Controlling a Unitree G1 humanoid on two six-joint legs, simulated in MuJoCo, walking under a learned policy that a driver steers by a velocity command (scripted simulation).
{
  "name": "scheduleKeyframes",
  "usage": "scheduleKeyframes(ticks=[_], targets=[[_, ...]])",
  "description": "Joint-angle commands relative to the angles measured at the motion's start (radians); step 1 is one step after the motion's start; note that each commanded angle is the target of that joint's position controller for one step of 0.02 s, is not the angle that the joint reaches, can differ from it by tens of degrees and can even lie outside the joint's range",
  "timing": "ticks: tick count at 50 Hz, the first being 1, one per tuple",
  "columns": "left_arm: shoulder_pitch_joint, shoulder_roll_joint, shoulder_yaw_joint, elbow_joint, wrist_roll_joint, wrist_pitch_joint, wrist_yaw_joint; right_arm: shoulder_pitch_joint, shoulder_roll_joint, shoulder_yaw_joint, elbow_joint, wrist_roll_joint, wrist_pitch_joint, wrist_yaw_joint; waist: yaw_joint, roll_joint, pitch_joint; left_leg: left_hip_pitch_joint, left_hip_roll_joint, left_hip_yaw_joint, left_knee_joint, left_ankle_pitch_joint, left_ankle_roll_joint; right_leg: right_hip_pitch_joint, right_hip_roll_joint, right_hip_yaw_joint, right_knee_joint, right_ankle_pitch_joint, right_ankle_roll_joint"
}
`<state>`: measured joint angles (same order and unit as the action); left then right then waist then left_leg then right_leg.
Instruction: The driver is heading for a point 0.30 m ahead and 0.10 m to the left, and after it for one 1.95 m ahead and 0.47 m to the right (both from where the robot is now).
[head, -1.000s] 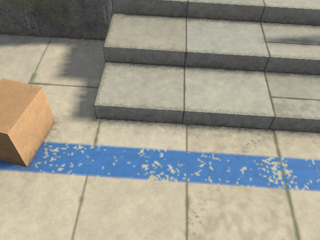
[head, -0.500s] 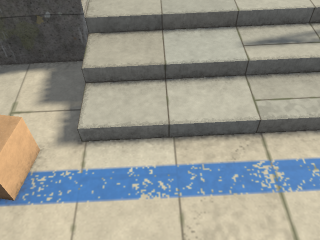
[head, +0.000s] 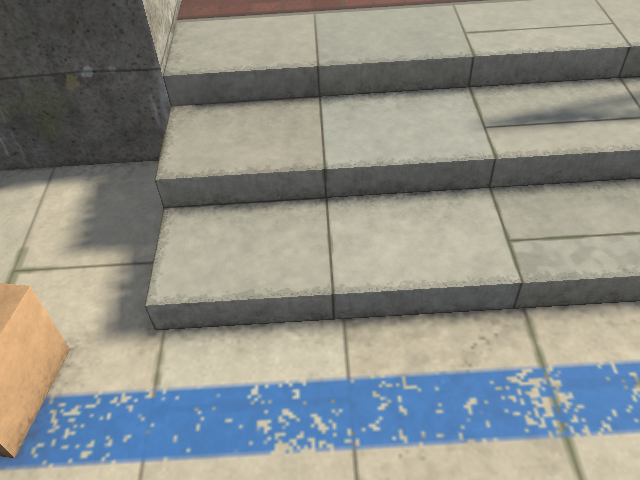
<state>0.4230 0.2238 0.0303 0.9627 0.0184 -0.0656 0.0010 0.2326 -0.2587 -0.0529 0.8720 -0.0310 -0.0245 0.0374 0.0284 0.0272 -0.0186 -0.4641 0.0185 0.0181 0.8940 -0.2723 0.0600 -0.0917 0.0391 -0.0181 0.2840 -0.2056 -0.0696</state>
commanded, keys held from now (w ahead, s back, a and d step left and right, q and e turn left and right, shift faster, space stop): no key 0.54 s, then w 0.46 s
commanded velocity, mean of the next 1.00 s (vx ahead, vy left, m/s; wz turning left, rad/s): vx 0.22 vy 0.00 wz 0.00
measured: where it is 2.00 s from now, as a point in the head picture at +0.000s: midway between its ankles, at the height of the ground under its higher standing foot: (311, 407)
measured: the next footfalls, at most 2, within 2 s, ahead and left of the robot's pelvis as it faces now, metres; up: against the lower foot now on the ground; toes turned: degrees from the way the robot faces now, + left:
left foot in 0.26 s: +0.24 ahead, +0.10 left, +0.00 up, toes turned +4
right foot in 0.62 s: +0.19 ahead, -0.08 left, +0.00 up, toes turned +1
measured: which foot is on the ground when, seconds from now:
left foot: up 0.00-0.24, down 0.26-0.66, up 0.68-0.96, down 0.98-1.00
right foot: down 0.00-0.28, up 0.30-0.60, down 0.62-1.00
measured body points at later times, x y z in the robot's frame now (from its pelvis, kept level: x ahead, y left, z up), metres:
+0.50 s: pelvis +0.14 +0.04 -0.01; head +0.16 +0.05 +0.44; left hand +0.16 +0.27 -0.17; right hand +0.19 -0.20 -0.15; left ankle +0.20 +0.10 -0.75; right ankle +0.11 -0.10 -0.72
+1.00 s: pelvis +0.24 +0.06 -0.02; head +0.26 +0.08 +0.43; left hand +0.15 +0.30 -0.17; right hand +0.39 -0.19 -0.13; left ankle +0.28 +0.15 -0.75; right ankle +0.15 -0.08 -0.75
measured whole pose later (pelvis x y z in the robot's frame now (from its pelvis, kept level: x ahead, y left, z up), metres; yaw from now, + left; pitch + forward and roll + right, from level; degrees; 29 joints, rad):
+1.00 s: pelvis +0.24 +0.06 -0.02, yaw +1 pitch +1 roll -1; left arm 0.46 0.20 0.06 1.14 0.02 -0.07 0.02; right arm 0.13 -0.22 -0.05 0.92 -0.02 -0.05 0.02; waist 0.05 -0.02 0.00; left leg -0.31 0.01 0.09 0.50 -0.22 0.05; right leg -0.05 -0.02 0.02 0.42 -0.37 -0.01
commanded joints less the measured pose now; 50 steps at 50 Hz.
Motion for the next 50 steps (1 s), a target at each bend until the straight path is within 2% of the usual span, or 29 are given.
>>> scheduleKeyframes(ticks=[1,4,8,10,12,13,14,15,16,17,18,20,22,24,27,30,31,32,33,34,35,37,39,41,44,46,48,49,50], targets=[[0.024,0.1,0.015,-0.017,-0.007,-0.032,0.006,-0.033,-0.046,-0.009,-0.043,-0.01,-0.012,0.006,-0.025,-0.092,0.105,-0.229,0.038,0.006,0.044,0.086,-0.03,0.098,-0.234,0.224,-0.189,0.117,-0.116],[0.067,0.09,0.007,0.019,-0.003,-0.028,0.008,-0.103,-0.011,0.006,-0.059,-0.003,-0.005,-0.007,-0.015,-0.117,0.097,-0.178,0.022,0.05,-0.044,0.107,-0.058,0.085,-0.211,0.106,-0.093,0.559,-0.111],[0.09,0.089,0.0,0.052,0.004,-0.014,0.014,-0.179,0.005,0.022,-0.069,0.009,-0.003,-0.022,0.013,-0.16,0.087,-0.048,-0.015,0.086,-0.218,0.151,-0.037,0.067,-0.198,0.058,0.001,0.748,-0.093],[0.073,0.096,0.001,0.061,0.003,-0.011,0.018,-0.146,-0.011,0.019,-0.051,0.012,-0.007,-0.034,-0.001,-0.164,0.072,0.033,-0.029,0.076,-0.276,0.151,-0.009,0.073,-0.213,0.075,0.056,0.787,-0.083],[0.025,0.105,0.005,0.063,-0.007,-0.012,0.022,-0.012,-0.03,0.009,0.006,0.009,-0.021,-0.048,-0.065,-0.132,0.032,0.189,-0.053,0.068,-0.411,0.212,0.023,0.077,-0.197,0.081,0.186,0.787,-0.054],[0.019,0.102,0.004,0.065,-0.017,-0.014,0.022,0.078,-0.052,0.002,0.04,0.0,-0.038,-0.054,-0.103,-0.087,-0.014,0.338,-0.018,0.043,-0.492,0.383,0.035,0.029,-0.157,0.059,0.305,0.666,-0.028],[0.046,0.073,-0.005,0.044,-0.024,-0.018,0.027,0.198,-0.127,-0.013,0.063,-0.016,-0.053,-0.058,-0.119,0.014,-0.129,0.568,0.186,-0.138,-0.425,0.784,0.066,-0.119,-0.107,0.031,0.498,0.293,0.0],[0.223,-0.015,-0.016,0.089,-0.058,0.001,0.029,0.204,-0.175,-0.022,0.066,-0.001,-0.044,-0.053,-0.058,0.203,-0.273,0.714,0.422,-0.39,-0.405,1.131,0.263,-0.251,0.027,0.0,0.764,-0.383,0.027],[0.18,0.062,0.003,0.108,-0.026,0.027,0.034,0.16,-0.13,-0.015,0.054,0.042,-0.032,-0.046,-0.06,0.098,-0.256,0.587,0.395,-0.412,-0.483,0.9,0.282,-0.252,0.007,0.067,0.836,-0.415,0.03],[0.082,0.058,0.007,0.087,0.001,0.037,0.029,0.062,-0.082,0.0,0.041,0.043,-0.027,-0.047,-0.042,0.066,-0.111,0.45,0.345,-0.35,-0.55,0.674,0.257,-0.291,-0.015,0.068,0.854,-0.38,0.034],[0.021,0.037,0.005,0.079,0.014,0.041,0.022,-0.004,-0.035,0.016,0.033,0.032,-0.022,-0.051,-0.024,0.035,-0.031,0.349,0.295,-0.293,-0.605,0.543,0.217,-0.289,-0.041,0.073,0.803,-0.321,0.037],[0.009,0.006,0.0,0.088,0.018,0.058,0.015,-0.031,-0.002,0.031,0.051,0.021,-0.022,-0.066,0.014,0.067,0.022,0.216,0.215,-0.166,-0.648,0.522,0.159,-0.191,-0.068,0.063,0.663,-0.248,0.053],[0.033,-0.017,-0.007,0.116,0.008,0.071,0.023,-0.003,-0.006,0.034,0.075,0.009,-0.026,-0.069,0.019,0.066,-0.004,0.212,0.183,-0.121,-0.632,0.534,0.143,-0.129,-0.046,0.036,0.548,-0.248,0.061],[0.002,-0.013,-0.009,0.123,0.003,0.082,0.032,0.017,-0.03,0.032,0.089,0.01,-0.023,-0.07,0.006,0.072,-0.018,0.221,0.185,-0.131,-0.636,0.403,0.146,-0.114,-0.041,0.026,0.445,-0.24,0.063],[-0.04,-0.005,-0.012,0.132,0.0,0.092,0.034,0.01,-0.047,0.027,0.1,0.016,-0.003,-0.068,-0.001,0.083,0.004,0.152,0.172,-0.156,-0.675,0.037,0.125,-0.057,-0.04,0.008,0.319,-0.119,0.053],[-0.002,0.013,-0.011,0.143,0.028,0.073,0.021,0.034,-0.092,0.002,0.113,0.036,0.028,-0.059,0.017,0.089,0.062,0.016,0.168,-0.221,-0.74,-0.473,0.086,0.017,-0.015,-0.036,0.272,-0.198,0.008],[0.022,0.009,-0.013,0.148,0.03,0.067,0.019,0.017,-0.078,0.0,0.105,0.037,0.034,-0.055,0.032,0.057,0.107,-0.036,0.159,-0.219,-0.722,-0.53,0.072,0.026,-0.033,-0.007,0.211,-0.257,-0.02],[0.04,0.035,-0.01,0.153,0.023,0.06,0.021,-0.014,-0.05,0.004,0.084,0.045,0.037,-0.051,0.043,-0.049,0.161,-0.092,0.106,-0.158,-0.656,-0.509,0.046,-0.004,-0.089,0.097,0.086,-0.374,-0.06],[0.092,0.069,0.0,0.168,0.001,0.052,0.026,-0.081,-0.022,0.011,0.046,0.048,0.032,-0.046,0.066,-0.185,0.2,-0.157,0.009,-0.048,-0.485,-0.379,0.006,-0.02,-0.188,0.299,-0.077,-0.557,-0.112],[0.117,0.114,0.018,0.183,-0.009,0.042,0.031,-0.12,0.005,0.014,0.025,0.034,0.022,-0.038,0.075,-0.318,0.217,-0.176,-0.074,0.066,-0.24,-0.172,-0.014,-0.015,-0.334,0.501,-0.232,-0.628,-0.157],[0.051,0.103,0.021,0.166,0.004,0.036,0.036,-0.099,-0.027,0.004,0.038,0.009,0.016,-0.034,0.036,-0.246,0.228,-0.181,-0.036,0.019,-0.106,-0.111,-0.01,-0.037,-0.362,0.505,-0.251,-0.532,-0.161],[-0.013,0.095,0.025,0.14,-0.004,0.021,0.037,-0.021,-0.032,-0.007,0.069,-0.005,0.0,-0.015,-0.03,-0.139,0.156,-0.148,-0.014,-0.009,-0.033,-0.065,-0.011,-0.009,-0.303,0.404,-0.225,-0.395,-0.131],[-0.014,0.076,0.026,0.14,-0.007,0.003,0.033,-0.027,-0.017,-0.008,0.071,-0.006,-0.011,-0.005,-0.036,-0.14,0.131,-0.12,-0.005,0.018,-0.042,-0.033,-0.023,0.002,-0.255,0.304,-0.2,-0.278,-0.118],[0.018,0.068,0.028,0.148,-0.003,-0.007,0.032,-0.095,-0.001,-0.004,0.044,-0.002,-0.014,-0.005,-0.012,-0.153,0.132,-0.108,0.0,0.038,-0.108,-0.016,-0.036,0.007,-0.244,0.268,-0.188,-0.223,-0.122],[0.06,0.095,0.038,0.155,0.007,-0.015,0.029,-0.169,0.004,0.002,0.005,0.005,-0.016,-0.007,0.019,-0.164,0.129,-0.057,0.009,0.051,-0.227,-0.043,-0.032,0.008,-0.265,0.256,-0.157,-0.174,-0.141],[0.056,0.113,0.046,0.15,0.009,-0.016,0.022,-0.165,-0.006,0.0,-0.005,0.011,-0.018,-0.01,0.012,-0.167,0.127,0.03,0.002,0.069,-0.302,-0.062,-0.018,-0.029,-0.274,0.246,-0.124,-0.155,-0.142],[0.019,0.121,0.051,0.141,0.0,-0.013,0.016,-0.053,-0.006,-0.005,0.029,0.015,-0.026,-0.016,-0.047,-0.135,0.113,0.243,-0.033,0.105,-0.421,0.023,-0.008,-0.133,-0.247,0.204,-0.037,-0.109,-0.116],[0.011,0.106,0.048,0.137,0.0,-0.015,0.013,0.06,-0.03,-0.017,0.068,0.015,-0.035,-0.025,-0.092,-0.087,0.075,0.422,-0.043,0.089,-0.457,0.017,0.0,-0.215,-0.206,0.158,0.077,-0.033,-0.094],[-0.015,0.067,0.036,0.12,0.0,-0.02,0.008,0.221,-0.104,-0.041,0.106,0.002,-0.05,-0.039,-0.166,0.06,-0.003,0.609,0.109,-0.107,-0.554,-0.127,0.026,-0.325,-0.118,0.053,0.356,-0.016,-0.056]])
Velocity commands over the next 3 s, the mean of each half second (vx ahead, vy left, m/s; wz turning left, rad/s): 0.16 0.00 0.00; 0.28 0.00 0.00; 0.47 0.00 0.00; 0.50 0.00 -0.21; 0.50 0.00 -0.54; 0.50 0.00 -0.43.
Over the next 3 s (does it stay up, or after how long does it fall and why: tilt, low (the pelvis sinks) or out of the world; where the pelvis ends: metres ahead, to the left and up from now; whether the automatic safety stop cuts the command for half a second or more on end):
stays up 1.31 -0.05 0.12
